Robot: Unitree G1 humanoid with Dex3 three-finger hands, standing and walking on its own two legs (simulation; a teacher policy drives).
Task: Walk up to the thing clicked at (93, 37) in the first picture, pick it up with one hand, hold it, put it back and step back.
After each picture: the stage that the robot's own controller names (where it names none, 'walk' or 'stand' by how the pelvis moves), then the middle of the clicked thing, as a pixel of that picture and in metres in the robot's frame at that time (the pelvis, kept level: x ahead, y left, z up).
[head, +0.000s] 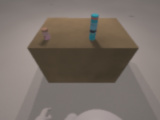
stand; (93, 28) +0.85 +0.04 +0.11
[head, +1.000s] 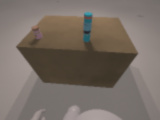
walk; (87, 28) +0.75 +0.13 +0.13
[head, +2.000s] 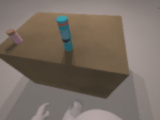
stand; (65, 35) +0.55 +0.25 +0.14
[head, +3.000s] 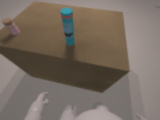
walk; (68, 29) +0.58 +0.21 +0.13
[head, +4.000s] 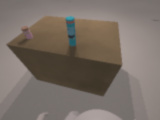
stand; (71, 32) +0.68 +0.24 +0.12
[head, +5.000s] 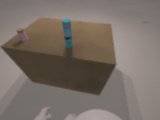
stand; (67, 34) +0.69 +0.26 +0.11
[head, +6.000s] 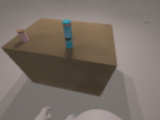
stand; (68, 35) +0.68 +0.25 +0.11
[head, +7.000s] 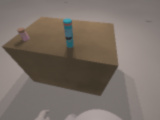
stand; (68, 34) +0.68 +0.25 +0.11
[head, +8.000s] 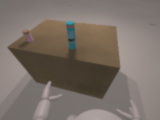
rise first; (71, 36) +0.68 +0.24 +0.11
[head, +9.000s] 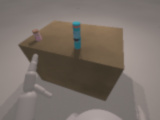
go down; (77, 36) +0.70 +0.23 +0.11
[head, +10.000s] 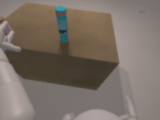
go down; (62, 26) +0.65 +0.22 +0.13
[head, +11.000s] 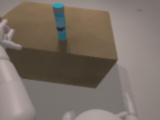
approach; (60, 24) +0.67 +0.22 +0.14
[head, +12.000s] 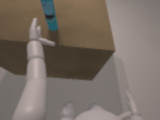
close in; (49, 10) +0.68 +0.25 +0.17
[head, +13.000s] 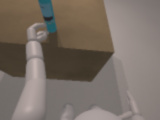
close; (47, 12) +0.67 +0.25 +0.17
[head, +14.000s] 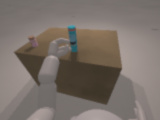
lift; (73, 39) +0.69 +0.23 +0.14
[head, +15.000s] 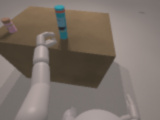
close; (62, 24) +0.71 +0.24 +0.15
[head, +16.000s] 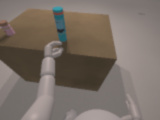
lift; (60, 26) +0.67 +0.25 +0.16
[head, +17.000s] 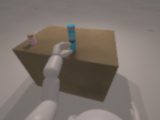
close; (72, 38) +0.71 +0.24 +0.13
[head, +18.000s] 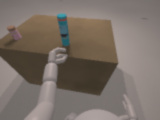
hold; (64, 31) +0.66 +0.25 +0.15
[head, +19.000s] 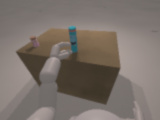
stand; (73, 40) +0.70 +0.23 +0.14
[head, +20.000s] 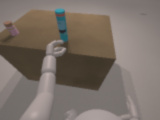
hold; (62, 27) +0.69 +0.25 +0.14
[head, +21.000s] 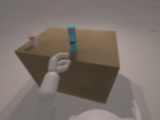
close; (72, 39) +0.70 +0.24 +0.14
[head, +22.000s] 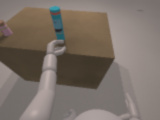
hold; (58, 25) +0.68 +0.25 +0.15
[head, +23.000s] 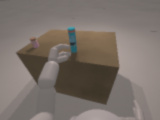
hold; (72, 40) +0.71 +0.24 +0.14
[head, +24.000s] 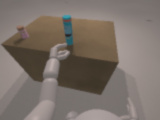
hold; (68, 31) +0.70 +0.24 +0.14
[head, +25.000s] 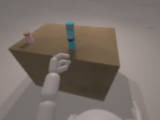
hold; (71, 36) +0.69 +0.24 +0.14
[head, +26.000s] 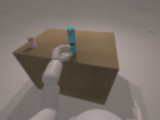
close; (72, 41) +0.69 +0.24 +0.13
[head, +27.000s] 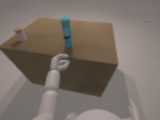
hold; (67, 33) +0.68 +0.25 +0.14
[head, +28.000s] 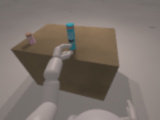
close; (71, 37) +0.70 +0.23 +0.13
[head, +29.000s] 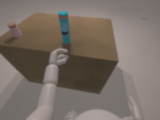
hold; (65, 29) +0.68 +0.24 +0.16
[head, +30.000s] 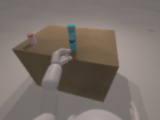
close; (72, 38) +0.71 +0.24 +0.13
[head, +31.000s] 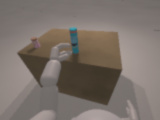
hold; (74, 41) +0.69 +0.23 +0.12
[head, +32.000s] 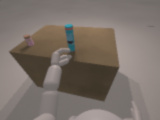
hold; (70, 38) +0.68 +0.24 +0.12
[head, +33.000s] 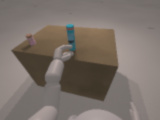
hold; (71, 38) +0.71 +0.24 +0.12
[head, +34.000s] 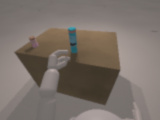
hold; (73, 41) +0.69 +0.23 +0.12
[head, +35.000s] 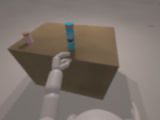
hold; (70, 36) +0.69 +0.24 +0.12
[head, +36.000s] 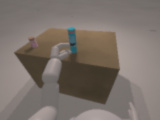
close; (72, 41) +0.69 +0.23 +0.12
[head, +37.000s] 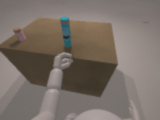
hold; (66, 33) +0.68 +0.25 +0.14
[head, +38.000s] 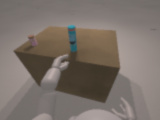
stand; (72, 39) +0.70 +0.24 +0.13
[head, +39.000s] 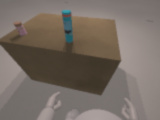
stand; (68, 27) +0.70 +0.23 +0.18
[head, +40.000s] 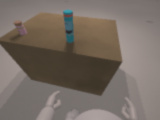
stand; (69, 27) +0.69 +0.22 +0.18
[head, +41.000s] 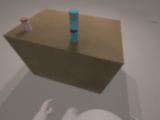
stand; (74, 27) +0.69 +0.22 +0.14
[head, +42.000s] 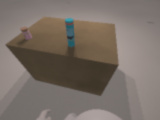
stand; (70, 33) +0.70 +0.24 +0.11
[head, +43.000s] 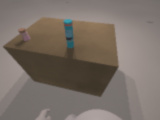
stand; (69, 34) +0.68 +0.24 +0.11
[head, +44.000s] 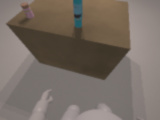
walk; (78, 11) +0.78 +0.18 +0.14
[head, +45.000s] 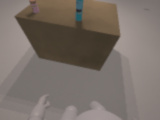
walk; (79, 7) +0.99 +0.20 +0.12
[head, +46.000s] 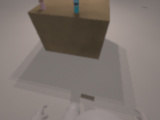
stand; (76, 1) +1.28 +0.32 +0.14
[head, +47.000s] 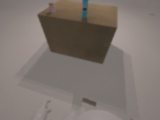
stand; (85, 6) +1.27 +0.19 +0.12
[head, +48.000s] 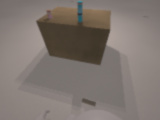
stand; (80, 12) +1.31 +0.24 +0.11
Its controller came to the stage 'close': yes
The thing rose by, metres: 0.00
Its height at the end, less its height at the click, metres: +0.00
